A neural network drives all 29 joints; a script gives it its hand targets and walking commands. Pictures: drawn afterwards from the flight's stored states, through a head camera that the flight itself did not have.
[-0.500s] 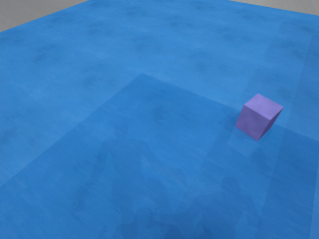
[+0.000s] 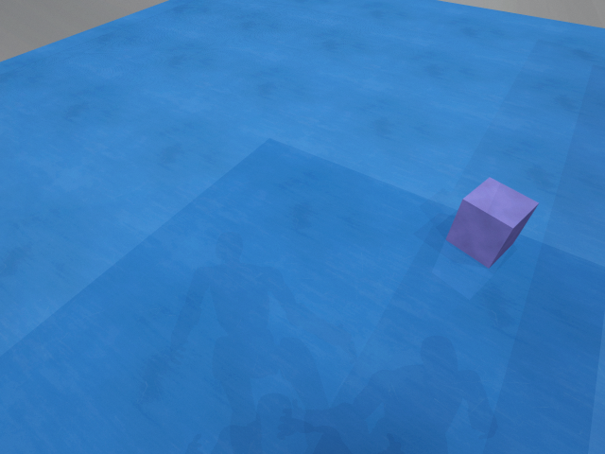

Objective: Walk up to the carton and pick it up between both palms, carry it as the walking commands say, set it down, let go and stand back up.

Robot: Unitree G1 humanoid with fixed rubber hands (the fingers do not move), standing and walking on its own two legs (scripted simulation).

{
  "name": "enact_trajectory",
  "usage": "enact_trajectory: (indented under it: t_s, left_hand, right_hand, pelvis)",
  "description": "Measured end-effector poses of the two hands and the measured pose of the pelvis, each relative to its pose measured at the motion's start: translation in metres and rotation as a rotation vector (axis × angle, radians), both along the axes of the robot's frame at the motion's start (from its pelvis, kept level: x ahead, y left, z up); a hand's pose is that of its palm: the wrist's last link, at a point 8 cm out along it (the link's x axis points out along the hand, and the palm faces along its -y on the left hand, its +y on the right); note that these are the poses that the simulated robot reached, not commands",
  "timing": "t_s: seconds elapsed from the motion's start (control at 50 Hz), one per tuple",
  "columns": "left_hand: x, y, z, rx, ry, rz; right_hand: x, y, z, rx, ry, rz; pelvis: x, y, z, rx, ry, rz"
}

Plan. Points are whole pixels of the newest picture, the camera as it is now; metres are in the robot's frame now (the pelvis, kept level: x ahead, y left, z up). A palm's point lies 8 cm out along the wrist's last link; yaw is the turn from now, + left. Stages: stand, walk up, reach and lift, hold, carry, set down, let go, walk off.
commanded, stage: stand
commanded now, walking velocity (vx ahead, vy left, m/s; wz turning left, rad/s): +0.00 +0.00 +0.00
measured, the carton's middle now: (489, 222) +1.11 -0.72 -0.66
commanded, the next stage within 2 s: walk up in 0.64 s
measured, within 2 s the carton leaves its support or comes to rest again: neither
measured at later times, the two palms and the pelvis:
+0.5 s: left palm out of the picture +0.08 +0.30 -0.12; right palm out of the picture +0.08 -0.30 -0.11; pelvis +0.01 +0.00 +0.00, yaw +0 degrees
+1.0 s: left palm out of the picture +0.13 +0.29 -0.10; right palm out of the picture +0.06 -0.35 -0.09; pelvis +0.02 -0.02 -0.01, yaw -8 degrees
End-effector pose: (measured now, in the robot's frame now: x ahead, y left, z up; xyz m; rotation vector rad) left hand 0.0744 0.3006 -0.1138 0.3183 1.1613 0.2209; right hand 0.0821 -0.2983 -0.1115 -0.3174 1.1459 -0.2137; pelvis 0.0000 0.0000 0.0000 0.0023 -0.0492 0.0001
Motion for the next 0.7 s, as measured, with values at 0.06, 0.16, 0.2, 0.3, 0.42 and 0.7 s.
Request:
enact_trajectory:
  t_s: [0.06,0.16,0.2,0.3,0.42,0.7]
  left_hand:
    - [-0.0001,-0.0002,-0.0002,0.0,0.005,0.0]
    - [0.0001,-0.0009,-0.0009,-0.001,0.012,0.001]
    - [0.0006,-0.0015,-0.0012,-0.002,0.014,0.001]
    - [0.0023,-0.0017,-0.0013,-0.002,0.013,0.004]
    - [0.004,-0.0017,-0.0014,-0.001,0.013,0.006]
    - [0.0069,0.0001,-0.0009,0.003,0.012,0.011]
  right_hand:
    - [-0.0001,-0.0008,-0.0001,-0.001,0.002,-0.001]
    - [-0.0011,-0.0021,-0.0001,-0.005,0.009,-0.006]
    - [-0.0013,-0.0025,-0.0002,-0.005,0.012,-0.007]
    - [-0.0011,-0.0031,-0.0002,-0.007,0.018,-0.008]
    - [0.0004,-0.0026,-0.0006,-0.006,0.021,-0.01]
    - [0.0019,-0.0039,0.0004,-0.011,0.019,-0.017]
  pelvis:
    - [0.0008,-0.0001,0.0001,0.0,0.001,0.0]
    - [0.0023,-0.0006,0.0002,-0.001,0.002,0.001]
    - [0.0031,-0.0008,0.0003,-0.001,0.003,0.001]
    - [0.0048,-0.0013,0.0004,-0.001,0.004,0.002]
    - [0.0065,-0.0016,0.0005,-0.001,0.003,0.002]
    - [0.009,-0.001,0.0008,-0.002,0.002,0.003]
